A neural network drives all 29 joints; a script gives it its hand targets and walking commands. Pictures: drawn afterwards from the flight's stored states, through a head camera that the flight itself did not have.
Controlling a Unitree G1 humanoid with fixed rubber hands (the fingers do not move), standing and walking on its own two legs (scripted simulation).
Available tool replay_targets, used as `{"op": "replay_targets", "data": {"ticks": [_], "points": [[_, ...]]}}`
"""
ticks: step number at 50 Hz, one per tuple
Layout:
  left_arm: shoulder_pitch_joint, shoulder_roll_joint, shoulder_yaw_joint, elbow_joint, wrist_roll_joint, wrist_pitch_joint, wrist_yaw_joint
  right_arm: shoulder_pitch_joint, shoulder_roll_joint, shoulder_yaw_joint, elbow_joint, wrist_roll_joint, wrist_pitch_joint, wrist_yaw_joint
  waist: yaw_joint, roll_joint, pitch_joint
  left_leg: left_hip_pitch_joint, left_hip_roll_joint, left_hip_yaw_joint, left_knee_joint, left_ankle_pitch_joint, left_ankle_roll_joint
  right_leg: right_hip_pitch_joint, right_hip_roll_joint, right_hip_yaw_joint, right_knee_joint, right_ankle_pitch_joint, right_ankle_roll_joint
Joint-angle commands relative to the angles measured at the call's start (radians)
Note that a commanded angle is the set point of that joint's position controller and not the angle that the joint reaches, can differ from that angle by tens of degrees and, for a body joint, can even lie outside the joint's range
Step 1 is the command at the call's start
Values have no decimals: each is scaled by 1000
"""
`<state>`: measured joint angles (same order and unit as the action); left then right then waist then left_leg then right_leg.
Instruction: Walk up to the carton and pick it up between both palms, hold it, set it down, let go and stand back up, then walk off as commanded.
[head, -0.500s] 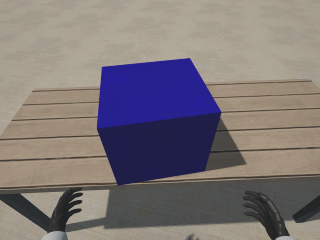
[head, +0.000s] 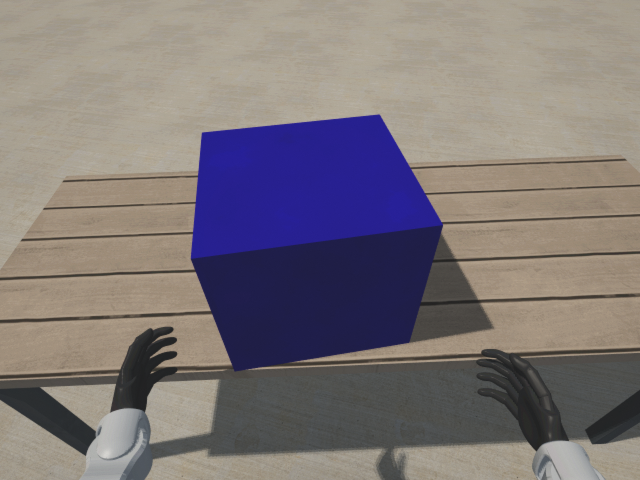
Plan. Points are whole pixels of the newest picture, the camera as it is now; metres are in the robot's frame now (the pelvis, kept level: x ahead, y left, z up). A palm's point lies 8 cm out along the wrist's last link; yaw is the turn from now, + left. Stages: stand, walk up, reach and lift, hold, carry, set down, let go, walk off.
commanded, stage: reach and lift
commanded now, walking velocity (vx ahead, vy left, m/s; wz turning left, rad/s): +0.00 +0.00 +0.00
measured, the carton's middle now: (308, 240) +0.51 +0.04 +0.01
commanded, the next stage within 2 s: none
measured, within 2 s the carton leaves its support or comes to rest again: neither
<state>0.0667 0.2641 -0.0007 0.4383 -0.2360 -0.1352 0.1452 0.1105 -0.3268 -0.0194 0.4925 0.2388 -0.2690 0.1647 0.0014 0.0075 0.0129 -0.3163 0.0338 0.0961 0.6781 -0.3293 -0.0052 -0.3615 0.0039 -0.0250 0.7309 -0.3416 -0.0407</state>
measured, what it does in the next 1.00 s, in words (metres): stands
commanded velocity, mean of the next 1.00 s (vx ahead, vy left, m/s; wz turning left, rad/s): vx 0.00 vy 0.00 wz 0.00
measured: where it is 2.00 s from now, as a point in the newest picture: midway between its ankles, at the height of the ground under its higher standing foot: outside the picture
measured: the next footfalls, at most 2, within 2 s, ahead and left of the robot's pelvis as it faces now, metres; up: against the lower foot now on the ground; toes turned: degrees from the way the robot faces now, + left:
none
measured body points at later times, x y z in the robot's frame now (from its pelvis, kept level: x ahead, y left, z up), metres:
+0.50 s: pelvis +0.00 +0.00 +0.01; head +0.00 -0.02 +0.46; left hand +0.30 +0.23 +0.05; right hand +0.31 -0.24 +0.05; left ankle +0.02 +0.13 -0.72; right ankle +0.03 -0.09 -0.72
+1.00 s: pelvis -0.01 +0.00 +0.01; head +0.01 -0.01 +0.46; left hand +0.35 +0.23 +0.10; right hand +0.38 -0.22 +0.11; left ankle +0.02 +0.13 -0.72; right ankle +0.03 -0.09 -0.72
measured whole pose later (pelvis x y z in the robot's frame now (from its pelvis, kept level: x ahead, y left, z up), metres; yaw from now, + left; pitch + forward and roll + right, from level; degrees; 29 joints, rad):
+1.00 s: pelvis -0.01 +0.00 +0.01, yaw +0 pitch +1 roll +1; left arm -0.43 0.30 0.01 0.35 -0.26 0.42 0.15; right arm -0.45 -0.43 -0.02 0.45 0.33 0.22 0.08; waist 0.04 0.01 0.03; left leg -0.32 0.03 0.10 0.55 -0.24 -0.01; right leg -0.36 0.01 -0.03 0.60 -0.25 -0.04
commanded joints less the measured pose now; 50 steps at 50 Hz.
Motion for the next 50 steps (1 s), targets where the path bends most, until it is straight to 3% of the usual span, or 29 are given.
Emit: {"op": "replay_targets", "data": {"ticks": [1, 7, 8, 12, 22, 29, 35, 38, 42, 50], "points": [[-224, 165, 94, -315, -54, 6, 15, -353, -287, -69, -340, 149, -1, -25, 83, -96, -241, 31, -60, -55, -241, 194, 2, 160, 31, 81, -283, 201, 26], [-273, 194, 148, -356, -36, 71, 4, -425, -305, -47, -335, 174, 48, -38, 107, -88, -278, 60, -65, -55, -241, 307, -6, 195, 39, 86, -293, 303, 26], [-279, 192, 146, -371, -37, 81, 3, -431, -311, -54, -332, 174, 59, -40, 99, -82, -285, 66, -64, -56, -245, 321, -9, 201, 41, 83, -294, 315, 25], [-328, 211, 158, -400, -42, 112, 5, -489, -319, -43, -342, 187, 90, -38, 114, -84, -314, 65, -64, -52, -259, 326, -8, 213, 38, 88, -308, 308, 26], [-519, 264, 180, -328, -62, 193, 8, -670, -343, -49, -280, 195, 185, -40, 147, -88, -332, -19, -58, -36, -289, 240, 5, 223, 26, 105, -316, 213, 27], [-648, 312, 226, -267, -61, 302, 4, -810, -363, -35, -288, 219, 266, -57, 179, -124, -370, -75, -60, -30, -298, 246, 20, 296, 19, 128, -314, 252, 38], [-754, 335, 258, -307, -57, 391, 13, -914, -397, -47, -301, 224, 335, -73, 198, -117, -428, -50, -57, -33, -301, 308, 11, 327, 38, 110, -310, 318, 34], [-805, 357, 265, -349, -66, 418, 14, -957, -407, -47, -319, 224, 364, -81, 196, -123, -472, -61, -58, -32, -295, 344, 7, 366, 43, 112, -299, 380, 38], [-903, 387, 276, -362, -83, 450, 19, -1044, -421, -57, -304, 225, 404, -89, 203, -115, -515, -74, -59, -28, -296, 340, 3, 369, 44, 117, -300, 365, 37], [-996, 393, 281, -283, -78, 538, 18, -1125, -428, -52, -190, 218, 490, -90, 190, -101, -505, -76, -50, -36, -304, 341, -5, 364, 49, 106, -307, 359, 32]]}}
